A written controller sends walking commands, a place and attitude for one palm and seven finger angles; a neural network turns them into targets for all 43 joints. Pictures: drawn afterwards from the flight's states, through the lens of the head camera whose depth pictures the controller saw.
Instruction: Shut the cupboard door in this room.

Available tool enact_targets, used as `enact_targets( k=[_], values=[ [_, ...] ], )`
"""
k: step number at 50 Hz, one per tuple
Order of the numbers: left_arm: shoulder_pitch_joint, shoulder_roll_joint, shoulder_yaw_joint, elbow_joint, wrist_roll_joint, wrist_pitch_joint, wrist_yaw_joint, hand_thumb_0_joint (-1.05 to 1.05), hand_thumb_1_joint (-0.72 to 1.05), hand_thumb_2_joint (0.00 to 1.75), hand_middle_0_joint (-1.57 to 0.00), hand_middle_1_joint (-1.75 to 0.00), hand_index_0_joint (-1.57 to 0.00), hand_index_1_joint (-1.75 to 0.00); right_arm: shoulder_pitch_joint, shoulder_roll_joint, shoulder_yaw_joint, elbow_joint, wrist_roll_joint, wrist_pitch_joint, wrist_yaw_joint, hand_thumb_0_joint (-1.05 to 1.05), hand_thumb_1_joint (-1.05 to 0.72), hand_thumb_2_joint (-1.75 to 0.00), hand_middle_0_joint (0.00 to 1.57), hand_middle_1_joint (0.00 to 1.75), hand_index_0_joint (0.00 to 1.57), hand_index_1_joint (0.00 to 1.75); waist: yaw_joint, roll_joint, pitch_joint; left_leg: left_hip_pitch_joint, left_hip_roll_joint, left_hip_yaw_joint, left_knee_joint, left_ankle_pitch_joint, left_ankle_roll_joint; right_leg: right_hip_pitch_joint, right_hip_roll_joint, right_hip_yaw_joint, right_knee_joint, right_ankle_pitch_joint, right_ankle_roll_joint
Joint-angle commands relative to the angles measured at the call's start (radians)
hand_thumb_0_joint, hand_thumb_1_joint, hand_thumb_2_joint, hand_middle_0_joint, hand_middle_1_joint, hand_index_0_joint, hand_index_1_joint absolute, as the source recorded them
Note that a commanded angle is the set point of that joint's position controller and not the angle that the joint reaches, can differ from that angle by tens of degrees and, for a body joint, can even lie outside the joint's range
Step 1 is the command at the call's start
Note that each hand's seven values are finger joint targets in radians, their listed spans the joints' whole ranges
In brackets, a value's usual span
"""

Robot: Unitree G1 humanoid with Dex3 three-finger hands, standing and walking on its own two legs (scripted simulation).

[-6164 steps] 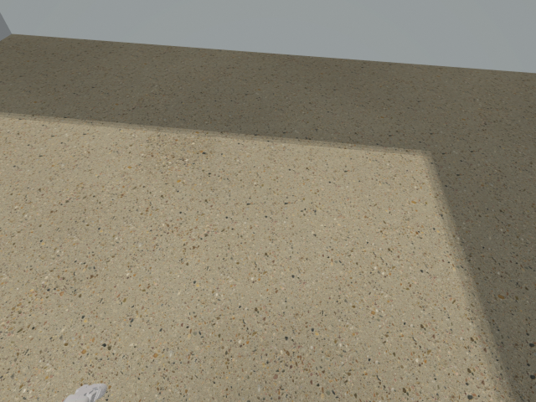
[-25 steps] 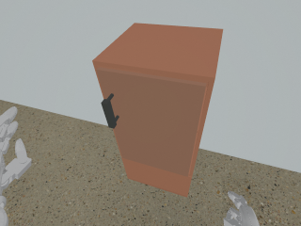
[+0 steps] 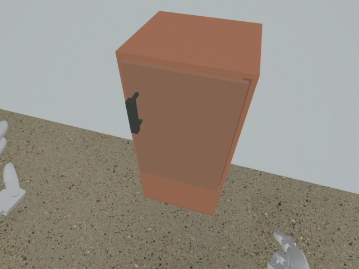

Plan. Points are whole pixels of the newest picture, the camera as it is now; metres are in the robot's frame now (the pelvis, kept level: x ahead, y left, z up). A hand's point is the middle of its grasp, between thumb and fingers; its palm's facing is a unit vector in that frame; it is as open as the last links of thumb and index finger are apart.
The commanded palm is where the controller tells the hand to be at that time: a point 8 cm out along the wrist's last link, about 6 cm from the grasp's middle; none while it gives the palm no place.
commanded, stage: step back with the hand held close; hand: left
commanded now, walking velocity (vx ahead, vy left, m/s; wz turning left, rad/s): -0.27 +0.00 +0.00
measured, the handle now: (135, 112) +0.61 +0.18 -0.02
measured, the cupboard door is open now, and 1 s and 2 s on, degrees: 0 0 0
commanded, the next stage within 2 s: stop stepping back and stand still in 0.66 s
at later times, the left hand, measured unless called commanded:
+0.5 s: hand out of the picture +0.10 +0.30 +0.18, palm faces +0.51 -0.74 -0.43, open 7.4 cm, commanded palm +0.03 +0.32 +0.18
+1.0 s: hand out of the picture -0.07 +0.32 +0.18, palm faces +0.47 -0.77 -0.44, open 7.4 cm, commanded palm -0.10 +0.35 +0.18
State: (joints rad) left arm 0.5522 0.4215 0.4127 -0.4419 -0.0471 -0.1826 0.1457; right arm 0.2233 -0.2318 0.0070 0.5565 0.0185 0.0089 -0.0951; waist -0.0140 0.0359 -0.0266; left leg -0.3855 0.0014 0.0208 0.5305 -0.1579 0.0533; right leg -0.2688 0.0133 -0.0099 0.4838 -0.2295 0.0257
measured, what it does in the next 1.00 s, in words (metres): walks backwards: right foot, then right foot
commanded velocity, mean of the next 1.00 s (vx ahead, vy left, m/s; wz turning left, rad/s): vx -0.21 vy -0.01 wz -0.07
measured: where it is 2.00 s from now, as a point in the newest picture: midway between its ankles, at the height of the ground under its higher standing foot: outside the picture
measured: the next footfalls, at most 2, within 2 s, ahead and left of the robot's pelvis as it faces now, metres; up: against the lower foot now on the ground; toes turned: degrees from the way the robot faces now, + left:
right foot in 0.58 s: -0.12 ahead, -0.13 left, +0.00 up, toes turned +5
right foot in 0.92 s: -0.18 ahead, -0.06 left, +0.00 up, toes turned +0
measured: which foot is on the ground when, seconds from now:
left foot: down 0.00-0.92, up 0.94-1.00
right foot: down 0.00-0.38, up 0.40-0.56, down 0.58-0.78, up 0.80-0.90, down 0.92-1.00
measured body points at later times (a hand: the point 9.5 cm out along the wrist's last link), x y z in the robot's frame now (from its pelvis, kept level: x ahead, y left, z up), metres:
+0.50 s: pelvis -0.08 +0.01 -0.01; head -0.09 +0.04 +0.44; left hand +0.07 +0.34 +0.21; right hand +0.10 -0.21 -0.07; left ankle +0.08 +0.09 -0.73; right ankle -0.09 -0.13 -0.71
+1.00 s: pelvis -0.23 +0.05 -0.02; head -0.26 +0.09 +0.43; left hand -0.10 +0.36 +0.21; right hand -0.08 -0.19 -0.08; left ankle -0.09 +0.12 -0.68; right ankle -0.23 -0.06 -0.73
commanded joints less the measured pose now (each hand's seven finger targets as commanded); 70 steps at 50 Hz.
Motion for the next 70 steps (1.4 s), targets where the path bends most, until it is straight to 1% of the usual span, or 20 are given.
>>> enact_targets(
  k=[1,5,12,16,20,26,32,36,39,43,45,46,47,51,53,54,55,57,60,70],
  values=[
    [-0.079,0.21,0.171,-0.227,0.015,-0.09,0.027,0.0,0.9,0.9,-0.2,-0.3,-0.2,-0.3,-0.126,-0.152,-0.063,-0.155,-0.009,-0.088,-0.013,0.0,-0.9,-0.9,0.2,0.3,0.2,0.3,0.017,0.155,-0.054,-0.322,0.17,-0.219,-0.321,-0.546,0.057,0.276,0.047,0.031,0.111,-0.029,-0.004],
    [-0.045,0.179,0.166,-0.234,0.019,-0.108,0.022,0.0,0.9,0.9,-0.2,-0.3,-0.2,-0.3,-0.1,-0.145,-0.068,-0.145,-0.011,-0.112,-0.002,0.0,-0.9,-0.9,0.2,0.3,0.2,0.3,0.014,0.135,-0.074,-0.374,0.158,-0.197,-0.244,-0.559,0.061,0.295,0.037,0.087,0.128,-0.014,-0.016],
    [-0.13,0.173,0.104,-0.249,0.002,-0.105,0.044,0.0,0.9,0.9,-0.2,-0.3,-0.2,-0.3,-0.07,-0.104,-0.06,-0.082,-0.024,-0.121,0.012,0.0,-0.9,-0.9,0.2,0.3,0.2,0.3,-0.014,-0.107,-0.049,0.055,0.027,-0.049,0.092,-0.215,-0.04,-0.213,-0.158,0.268,-0.185,-0.168,-0.104],
    [-0.148,0.214,0.136,-0.236,0.001,-0.115,0.053,0.0,0.9,0.9,-0.2,-0.3,-0.2,-0.3,-0.088,-0.126,-0.066,-0.088,-0.016,-0.123,-0.002,0.0,-0.9,-0.9,0.2,0.3,0.2,0.3,-0.013,-0.003,-0.016,0.027,0.076,-0.117,-0.086,-0.311,-0.021,-0.217,-0.042,0.141,-0.133,-0.257,-0.046],
    [-0.124,0.208,0.19,-0.274,0.009,-0.143,0.031,0.0,0.9,0.9,-0.2,-0.3,-0.2,-0.3,-0.117,-0.128,-0.077,-0.102,-0.026,-0.149,-0.004,0.0,-0.9,-0.9,0.2,0.3,0.2,0.3,0.014,0.199,-0.107,-0.304,0.311,-0.351,-0.4,-0.59,0.076,0.178,0.103,0.031,0.363,-0.106,-0.007],
    [0.01,0.198,0.188,-0.26,-0.035,-0.139,0.014,0.0,0.9,0.9,-0.2,-0.3,-0.2,-0.3,-0.121,-0.112,-0.08,-0.078,-0.031,-0.169,0.031,0.0,-0.9,-0.9,0.2,0.3,0.2,0.3,0.018,0.207,-0.132,-0.056,0.278,-0.145,-0.303,-0.386,-0.015,0.063,0.054,0.0,0.08,-0.224,-0.044],
    [-0.209,0.221,0.098,-0.299,-0.003,-0.139,0.027,0.0,0.9,0.9,-0.2,-0.3,-0.2,-0.3,-0.097,-0.084,-0.071,-0.037,-0.024,-0.162,0.018,0.0,-0.9,-0.9,0.2,0.3,0.2,0.3,-0.02,-0.151,-0.104,0.337,0.06,0.043,0.168,-0.116,-0.099,-0.391,-0.189,0.249,-0.234,-0.118,-0.132],
    [-0.24,0.252,0.139,-0.285,-0.005,-0.109,0.02,0.0,0.9,0.9,-0.2,-0.3,-0.2,-0.3,-0.147,-0.098,-0.063,-0.062,-0.023,-0.134,-0.004,0.0,-0.9,-0.9,0.2,0.3,0.2,0.3,-0.018,0.067,-0.027,0.219,0.119,-0.039,-0.099,-0.014,-0.067,-0.291,-0.005,0.078,-0.076,-0.046,-0.027],
    [-0.11,0.223,0.207,-0.214,-0.016,-0.131,0.003,0.0,0.9,0.9,-0.2,-0.3,-0.2,-0.3,-0.144,-0.132,-0.08,-0.092,-0.03,-0.147,0.01,0.0,-0.9,-0.9,0.2,0.3,0.2,0.3,0.015,0.341,-0.073,-0.227,0.297,-0.255,-0.548,-0.746,-0.048,0.155,0.176,-0.071,0.302,-0.321,-0.038],
    [0.027,0.23,0.209,-0.343,-0.059,-0.111,-0.016,0.0,0.9,0.9,-0.2,-0.3,-0.2,-0.3,-0.097,-0.078,-0.084,-0.12,-0.022,-0.157,0.055,0.0,-0.9,-0.9,0.2,0.3,0.2,0.3,0.059,0.249,-0.261,-0.01,0.156,0.032,-0.395,-0.431,-0.151,0.21,0.19,-0.172,0.237,-0.367,-0.073],
    [0.087,0.256,0.22,-0.383,-0.051,-0.08,-0.005,0.0,0.9,0.9,-0.2,-0.3,-0.2,-0.3,-0.072,-0.069,-0.086,-0.094,-0.009,-0.144,0.062,0.0,-0.9,-0.9,0.2,0.3,0.2,0.3,0.042,-0.039,-0.207,0.135,-0.006,0.227,0.153,-0.292,-0.184,-0.065,-0.025,-0.004,-0.164,-0.392,-0.122],
    [0.057,0.287,0.247,-0.425,-0.043,-0.071,0.009,0.0,0.9,0.9,-0.2,-0.3,-0.2,-0.3,-0.072,-0.099,-0.096,-0.08,-0.013,-0.136,0.063,0.0,-0.9,-0.9,0.2,0.3,0.2,0.3,0.034,-0.247,-0.113,0.174,-0.024,0.065,0.603,-0.289,-0.144,-0.436,-0.276,0.349,-0.348,-0.508,-0.195],
    [-0.038,0.271,0.204,-0.39,-0.032,-0.05,0.015,0.0,0.9,0.9,-0.2,-0.3,-0.2,-0.3,-0.052,-0.108,-0.09,-0.045,-0.038,-0.116,0.057,0.0,-0.9,-0.9,0.2,0.3,0.2,0.3,-0.017,-0.268,-0.025,0.021,0.005,-0.05,0.869,-0.252,-0.113,-0.518,-0.393,0.39,-0.356,-0.485,-0.286],
    [-0.383,0.197,0.069,-0.229,0.012,-0.02,0.046,0.0,0.9,0.9,-0.2,-0.3,-0.2,-0.3,-0.11,-0.105,-0.053,-0.044,-0.026,-0.123,-0.002,0.0,-0.9,-0.9,0.2,0.3,0.2,0.3,-0.029,-0.11,0.16,0.067,0.109,-0.054,0.379,-0.3,-0.057,-0.478,-0.246,0.249,-0.275,-0.622,-0.166],
    [-0.448,0.162,0.018,-0.158,0.03,-0.027,0.05,0.0,0.9,0.9,-0.2,-0.3,-0.2,-0.3,-0.064,-0.108,-0.041,-0.005,-0.03,-0.145,-0.014,0.0,-0.9,-0.9,0.2,0.3,0.2,0.3,-0.04,-0.002,0.133,0.146,0.044,0.031,0.073,-0.3,-0.035,-0.343,-0.168,0.14,-0.11,-0.503,-0.135],
    [-0.483,0.163,0.005,-0.201,0.033,-0.035,0.052,0.0,0.9,0.9,-0.2,-0.3,-0.2,-0.3,-0.049,-0.131,-0.048,-0.023,-0.026,-0.161,-0.02,0.0,-0.9,-0.9,0.2,0.3,0.2,0.3,-0.038,0.158,0.108,0.141,0.074,-0.075,-0.112,-0.436,-0.008,-0.293,-0.098,0.103,0.079,-0.457,-0.109],
    [-0.476,0.164,0.018,-0.249,0.035,-0.049,0.056,0.0,0.9,0.9,-0.2,-0.3,-0.2,-0.3,-0.033,-0.148,-0.053,-0.045,-0.02,-0.178,-0.018,0.0,-0.9,-0.9,0.2,0.3,0.2,0.3,-0.032,0.383,0.102,0.177,0.246,-0.367,-0.292,-0.612,0.066,-0.365,0.016,0.008,0.354,-0.352,-0.05],
    [-0.331,0.215,0.078,-0.264,0.023,-0.067,0.031,0.0,0.9,0.9,-0.2,-0.3,-0.2,-0.3,-0.066,-0.1,-0.036,-0.051,-0.024,-0.196,0.01,0.0,-0.9,-0.9,0.2,0.3,0.2,0.3,-0.016,0.294,0.019,0.046,0.353,-0.579,-0.444,-0.768,0.056,-0.313,0.034,0.045,0.68,-0.233,-0.027],
    [-0.098,0.178,0.099,-0.387,0.014,-0.052,0.014,0.0,0.9,0.9,-0.2,-0.3,-0.2,-0.3,-0.111,-0.101,-0.056,-0.082,-0.022,-0.181,0.053,0.0,-0.9,-0.9,0.2,0.3,0.2,0.3,0.014,0.116,-0.017,0.011,0.296,-0.337,-0.425,-0.66,-0.006,-0.242,0.03,-0.004,0.674,-0.108,-0.036],
    [-0.025,0.222,0.131,-0.217,-0.019,0.027,0.034,0.0,0.9,0.9,-0.2,-0.3,-0.2,-0.3,-0.072,-0.069,-0.044,-0.071,-0.038,-0.11,0.005,0.0,-0.9,-0.9,0.2,0.3,0.2,0.3,0.012,0.172,-0.077,-0.013,0.157,-0.009,-0.284,-0.414,-0.127,0.276,0.121,-0.202,-0.061,-0.257,-0.093]
  ],
)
